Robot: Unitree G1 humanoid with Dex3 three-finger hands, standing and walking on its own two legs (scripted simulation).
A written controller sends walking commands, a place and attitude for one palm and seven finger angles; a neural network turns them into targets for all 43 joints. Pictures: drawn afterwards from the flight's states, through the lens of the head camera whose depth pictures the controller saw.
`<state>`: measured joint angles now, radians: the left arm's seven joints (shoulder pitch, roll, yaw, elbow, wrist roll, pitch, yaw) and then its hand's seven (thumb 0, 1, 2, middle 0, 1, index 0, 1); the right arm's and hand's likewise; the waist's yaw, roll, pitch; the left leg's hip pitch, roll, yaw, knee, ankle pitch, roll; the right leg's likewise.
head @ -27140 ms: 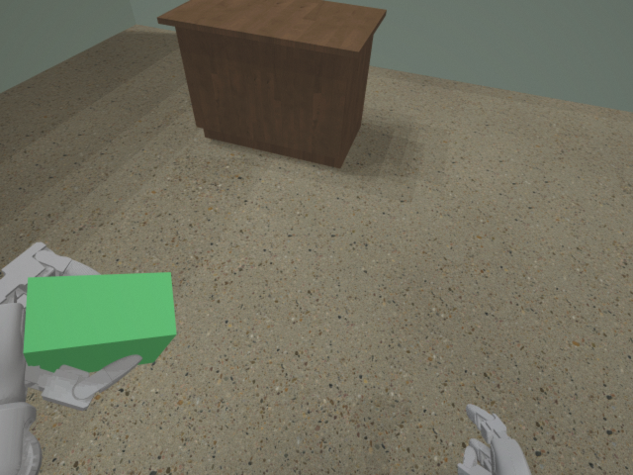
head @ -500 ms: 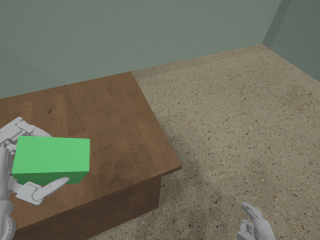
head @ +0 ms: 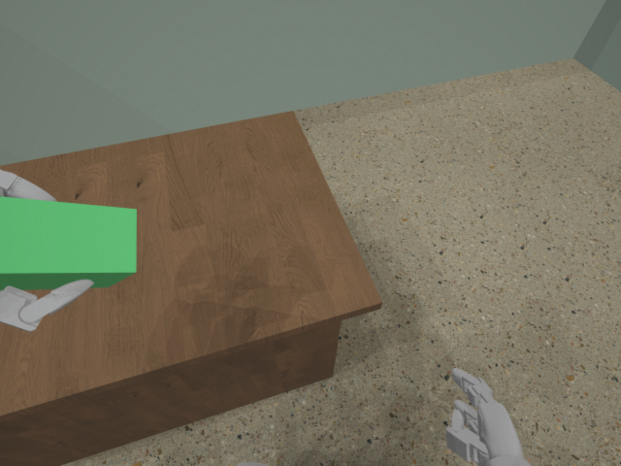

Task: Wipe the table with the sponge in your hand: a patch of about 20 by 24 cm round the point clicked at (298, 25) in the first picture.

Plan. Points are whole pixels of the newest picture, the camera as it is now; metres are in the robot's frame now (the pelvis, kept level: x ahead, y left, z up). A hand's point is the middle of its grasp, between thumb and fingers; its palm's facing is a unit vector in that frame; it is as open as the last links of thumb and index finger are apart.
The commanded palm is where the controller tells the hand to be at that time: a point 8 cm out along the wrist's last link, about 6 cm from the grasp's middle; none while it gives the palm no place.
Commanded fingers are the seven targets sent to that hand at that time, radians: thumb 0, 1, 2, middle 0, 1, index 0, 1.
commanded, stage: come to a stop and stand still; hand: left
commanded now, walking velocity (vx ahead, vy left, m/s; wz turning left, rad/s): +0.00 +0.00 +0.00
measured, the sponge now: (79, 251) +0.27 +0.26 +0.17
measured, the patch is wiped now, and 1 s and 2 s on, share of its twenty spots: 0.00 0.00 0.00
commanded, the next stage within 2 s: look again from close up in 0.98 s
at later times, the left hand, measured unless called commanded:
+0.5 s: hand out of the picture +0.24 +0.33 +0.18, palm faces +0.34 -0.84 -0.43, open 10.2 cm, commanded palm +0.18 +0.37 +0.18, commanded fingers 0.00 0.10 1.30 -1.20 -1.60 -1.20 -1.60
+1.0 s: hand out of the picture +0.24 +0.35 +0.16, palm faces +0.30 -0.84 -0.46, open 10.2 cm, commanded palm +0.17 +0.38 +0.18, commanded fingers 0.00 0.10 1.30 -1.20 -1.60 -1.20 -1.60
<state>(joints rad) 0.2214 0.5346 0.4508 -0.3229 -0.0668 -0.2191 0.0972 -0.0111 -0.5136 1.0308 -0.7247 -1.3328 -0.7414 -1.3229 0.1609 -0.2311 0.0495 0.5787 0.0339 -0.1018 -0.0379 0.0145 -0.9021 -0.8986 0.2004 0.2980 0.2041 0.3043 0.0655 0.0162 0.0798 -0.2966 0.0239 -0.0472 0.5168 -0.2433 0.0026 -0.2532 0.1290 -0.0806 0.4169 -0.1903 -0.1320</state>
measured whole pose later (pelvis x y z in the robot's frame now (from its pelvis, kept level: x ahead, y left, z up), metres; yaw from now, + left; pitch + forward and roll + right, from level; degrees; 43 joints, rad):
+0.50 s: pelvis +0.02 +0.09 +0.00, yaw -1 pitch +2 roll -1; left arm 0.45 0.45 0.40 -0.57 -0.06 -0.23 0.11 -0.01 -0.51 1.03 -0.72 -1.34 -0.74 -1.33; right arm 0.14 -0.23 0.00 0.58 0.02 -0.13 0.01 0.02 -0.90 -0.90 0.20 0.30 0.20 0.30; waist 0.02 -0.04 0.07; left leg -0.26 -0.07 0.01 0.48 -0.25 0.08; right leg -0.25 0.03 -0.03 0.44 -0.22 -0.01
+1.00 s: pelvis +0.01 +0.10 +0.00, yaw -1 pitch +1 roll -1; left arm 0.45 0.42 0.39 -0.51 -0.04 -0.19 0.06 -0.01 -0.51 1.03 -0.72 -1.34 -0.74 -1.33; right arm 0.18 -0.19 0.04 0.56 0.01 -0.08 0.01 0.02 -0.90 -0.90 0.20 0.30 0.21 0.30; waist 0.02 -0.02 0.09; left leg -0.24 -0.09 0.03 0.44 -0.22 0.09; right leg -0.23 0.01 -0.01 0.41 -0.19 0.01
